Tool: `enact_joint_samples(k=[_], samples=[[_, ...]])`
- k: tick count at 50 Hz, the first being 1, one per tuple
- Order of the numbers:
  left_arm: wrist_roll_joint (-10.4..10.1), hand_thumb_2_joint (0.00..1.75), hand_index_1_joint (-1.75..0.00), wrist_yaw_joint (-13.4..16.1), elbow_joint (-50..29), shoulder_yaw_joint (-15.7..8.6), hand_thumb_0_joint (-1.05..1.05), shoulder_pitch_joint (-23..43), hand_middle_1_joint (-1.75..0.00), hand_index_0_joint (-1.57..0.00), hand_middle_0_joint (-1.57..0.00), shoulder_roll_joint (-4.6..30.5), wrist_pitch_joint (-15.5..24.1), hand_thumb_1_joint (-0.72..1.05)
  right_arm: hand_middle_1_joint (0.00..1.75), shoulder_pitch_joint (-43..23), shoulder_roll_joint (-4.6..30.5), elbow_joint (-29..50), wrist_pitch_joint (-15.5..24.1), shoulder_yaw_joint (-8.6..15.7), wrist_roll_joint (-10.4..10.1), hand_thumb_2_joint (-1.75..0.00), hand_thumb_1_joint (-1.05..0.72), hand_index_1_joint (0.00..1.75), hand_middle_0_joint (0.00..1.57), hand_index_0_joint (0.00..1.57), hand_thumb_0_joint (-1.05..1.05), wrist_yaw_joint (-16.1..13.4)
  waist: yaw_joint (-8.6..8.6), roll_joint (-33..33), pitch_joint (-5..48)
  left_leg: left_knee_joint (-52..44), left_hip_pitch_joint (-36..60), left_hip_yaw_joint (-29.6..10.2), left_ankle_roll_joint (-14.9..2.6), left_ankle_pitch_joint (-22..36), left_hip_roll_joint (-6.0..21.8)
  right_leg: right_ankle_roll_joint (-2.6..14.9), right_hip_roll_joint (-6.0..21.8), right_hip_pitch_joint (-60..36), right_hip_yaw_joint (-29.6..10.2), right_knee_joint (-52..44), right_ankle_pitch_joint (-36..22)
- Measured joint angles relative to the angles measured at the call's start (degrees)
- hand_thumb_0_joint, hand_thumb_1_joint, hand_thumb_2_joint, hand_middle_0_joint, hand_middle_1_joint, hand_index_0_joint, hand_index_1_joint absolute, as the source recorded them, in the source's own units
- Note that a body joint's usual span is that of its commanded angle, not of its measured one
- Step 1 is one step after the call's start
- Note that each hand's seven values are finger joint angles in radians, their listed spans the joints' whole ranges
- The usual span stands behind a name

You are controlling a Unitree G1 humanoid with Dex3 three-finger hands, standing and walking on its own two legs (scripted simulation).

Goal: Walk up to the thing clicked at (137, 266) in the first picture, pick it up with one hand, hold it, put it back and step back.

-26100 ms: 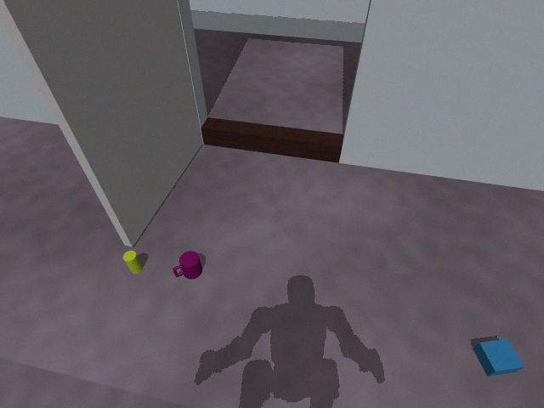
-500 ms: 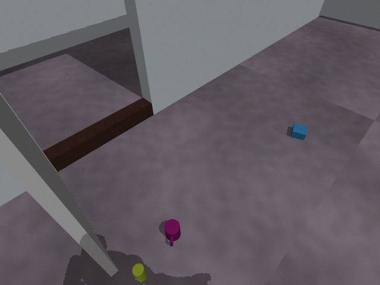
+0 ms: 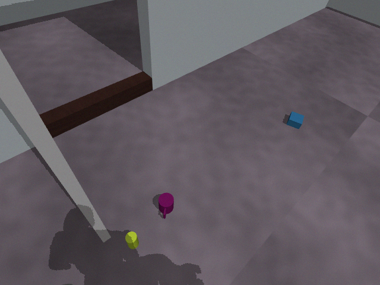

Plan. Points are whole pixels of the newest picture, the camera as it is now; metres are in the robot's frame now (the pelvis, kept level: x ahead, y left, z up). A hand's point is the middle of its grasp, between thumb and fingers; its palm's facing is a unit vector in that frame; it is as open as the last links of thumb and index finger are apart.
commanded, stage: walk up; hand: left
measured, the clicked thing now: (132, 240) +0.44 +0.22 -0.72
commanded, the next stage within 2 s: stand in 1.20 s
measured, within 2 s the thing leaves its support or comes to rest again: neither
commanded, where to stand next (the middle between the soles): +0.04 -0.01 m, yaw -1 degrees
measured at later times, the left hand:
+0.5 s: hand out of the picture +0.08 +0.24 -0.14, palm faces -0.02 -0.93 -0.36, open 7.4 cm
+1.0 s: hand out of the picture +0.10 +0.23 -0.14, palm faces -0.05 -0.94 -0.35, open 7.4 cm
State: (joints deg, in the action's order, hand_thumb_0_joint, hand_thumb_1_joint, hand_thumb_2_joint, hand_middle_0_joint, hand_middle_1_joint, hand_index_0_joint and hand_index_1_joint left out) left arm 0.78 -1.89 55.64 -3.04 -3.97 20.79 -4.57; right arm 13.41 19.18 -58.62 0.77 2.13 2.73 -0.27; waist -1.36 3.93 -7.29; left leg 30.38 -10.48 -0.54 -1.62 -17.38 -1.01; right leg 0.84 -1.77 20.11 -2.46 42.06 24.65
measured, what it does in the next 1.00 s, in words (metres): steps on the spot: right foot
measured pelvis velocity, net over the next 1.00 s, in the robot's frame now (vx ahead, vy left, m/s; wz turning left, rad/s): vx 0.01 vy -0.02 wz -0.04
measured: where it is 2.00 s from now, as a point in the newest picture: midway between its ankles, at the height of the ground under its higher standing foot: outside the picture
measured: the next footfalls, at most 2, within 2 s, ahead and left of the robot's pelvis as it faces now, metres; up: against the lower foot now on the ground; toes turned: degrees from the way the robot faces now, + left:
right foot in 0.16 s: +0.02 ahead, -0.15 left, +0.00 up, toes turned -1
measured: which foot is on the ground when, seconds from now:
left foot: down 0.00-1.00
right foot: up 0.00-0.14, down 0.16-1.00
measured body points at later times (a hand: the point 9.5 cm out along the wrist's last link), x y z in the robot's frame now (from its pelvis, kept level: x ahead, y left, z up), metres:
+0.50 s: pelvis +0.00 -0.02 +0.01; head -0.01 -0.02 +0.46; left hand +0.09 +0.29 -0.11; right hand +0.08 -0.32 -0.12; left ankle -0.01 +0.11 -0.73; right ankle -0.02 -0.15 -0.73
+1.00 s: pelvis +0.01 -0.02 +0.01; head +0.01 -0.02 +0.46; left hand +0.11 +0.28 -0.12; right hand +0.07 -0.33 -0.12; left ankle -0.01 +0.11 -0.73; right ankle -0.02 -0.15 -0.73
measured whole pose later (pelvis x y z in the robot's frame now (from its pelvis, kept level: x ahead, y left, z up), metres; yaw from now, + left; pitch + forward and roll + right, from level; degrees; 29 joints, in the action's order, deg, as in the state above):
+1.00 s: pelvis +0.01 -0.02 +0.01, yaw -2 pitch -3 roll +0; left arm 0.5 -0.2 63.9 -0.6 -6.3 20.0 0.5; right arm 8.0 20.0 -62.8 0.5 1.5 0.9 0.7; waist -0.7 -0.3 -2.3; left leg 19.8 -4.2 1.1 0.6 -13.0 1.2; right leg -0.8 0.3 3.9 -2.3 19.6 13.2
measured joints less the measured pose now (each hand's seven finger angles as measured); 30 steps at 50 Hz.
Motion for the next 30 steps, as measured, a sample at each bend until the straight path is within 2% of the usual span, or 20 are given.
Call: enact_joint_samples(k=[3, 5, 7, 8, 9, 11, 15, 18, 30], samples=[[-0.6, 0.9, -0.3, 0.0, 0.7, 0.1, 0.01, -1.5, -0.3, -0.2, -0.2, 0.0, 0.3, 0.9, 0.3, -0.1, -0.8, 0.2, 0.5, -0.6, 0.0, -0.9, -0.9, 0.3, 0.21, 0.21, 0.0, -0.1, 0.73, -0.4, 0.9, -2.5, 0.8, 0.5, 0.28, 1.3, 0.8, 0.28, -0.1, -2.7, -2.1, 0.6, 1.2], [-0.6, 0.9, -0.3, 0.2, 1.5, 0.3, 0.01, -2.3, -0.3, -0.2, -0.2, 0.1, 0.9, 0.9, 0.3, -1.0, -0.9, 0.7, 0.9, -0.9, -0.3, -0.9, -0.9, 0.3, 0.21, 0.21, 0.0, 0.0, 1.19, -0.8, 1.1, -2.7, 0.8, 1.2, 0.58, 1.4, 1.2, 0.17, 1.1, -5.7, -1.7, -3.9, 0.5], [-0.5, 0.9, -0.3, 0.6, 2.4, 0.4, 0.01, -3.0, -0.3, -0.2, -0.2, 0.2, 1.7, 0.9, 0.3, -2.4, -0.7, 1.6, 0.8, -1.0, -0.7, -0.9, -0.9, 0.3, 0.21, 0.21, 0.0, 0.1, 1.58, -1.3, 0.9, -1.4, 0.3, 2.1, 0.95, 0.7, 1.5, 0.16, 2.2, -9.5, -1.0, -11.7, -4.4], [-0.4, 0.9, -0.3, 1.0, 3.0, 0.4, 0.01, -3.1, -0.3, -0.2, -0.2, 0.1, 2.1, 0.9, 0.3, -3.3, -0.4, 1.8, 0.6, -1.0, -1.0, -0.9, -0.9, 0.3, 0.21, 0.21, 0.0, 0.2, 1.71, -1.9, 0.6, -0.4, 0.1, 2.4, 1.19, 0.2, 1.9, -0.61, 2.1, -10.9, -0.9, -14.8, -9.1], [-0.2, 0.9, -0.3, 1.3, 3.6, 0.5, 0.01, -3.1, -0.3, -0.2, -0.2, -0.4, 2.6, 0.9, 0.3, -4.3, 0.0, 2.0, 0.3, -0.9, -1.3, -0.9, -0.9, 0.3, 0.21, 0.21, 0.0, 0.2, 1.4, -3.3, 0.0, 0.4, 0.1, 2.0, 1.43, -0.2, 2.8, -1.33, 1.4, -11.8, -0.5, -15.9, -10.4], [0.0, 0.9, -0.3, 1.4, 4.3, 1.0, 0.01, -3.6, -0.3, -0.2, -0.2, -1.1, 3.4, 0.9, 0.3, -5.0, 0.7, 2.4, -0.2, -0.7, -1.9, -0.9, -0.9, 0.3, 0.21, 0.21, 0.0, 0.1, 0.84, -5.3, 0.4, 0.6, 0.1, 1.1, 1.63, 0.0, 3.4, -1.82, 0.8, -12.6, 0.4, -16.9, -10.4], [0.0, 0.9, -0.3, 1.1, 5.0, 1.8, 0.01, -4.8, -0.3, -0.2, -0.2, -1.2, 3.6, 0.9, 0.3, -4.9, 1.2, 1.3, -0.3, -0.4, -1.6, -0.9, -0.9, 0.3, 0.2, 0.21, 0.0, 0.5, 1.2, -5.2, 3.3, -3.5, 2.2, 1.3, 1.7, 1.9, 1.6, -2.11, 2.6, -12.6, 0.4, -15.9, -9.0], [-0.1, 0.9, -0.3, 1.1, 5.5, 1.9, 0.01, -4.9, -0.3, -0.2, -0.21, -1.1, 4.1, 0.9, 0.3, -4.9, 1.5, 0.1, -0.2, -0.5, -1.4, -0.9, -0.9, 0.3, 0.2, 0.2, 0.0, 1.0, 1.64, -5.4, 4.8, -5.5, 3.4, 1.2, 1.64, 2.7, 1.4, -2.15, 2.8, -13.5, 0.5, -17.2, -9.5], [-0.1, 0.9, -0.3, 1.4, 7.1, 2.2, 0.01, -3.5, -0.3, -0.2, -0.2, -0.5, 5.2, 0.9, 0.3, -5.7, 1.5, -2.4, 0.0, -0.7, -1.6, -0.9, -0.9, 0.3, 0.2, 0.2, 0.0, 1.3, 1.36, -4.0, 5.6, -9.2, 5.3, 1.1, 2.22, 4.4, 2.2, -1.65, 2.1, -15.6, 0.6, -21.5, -11.6]])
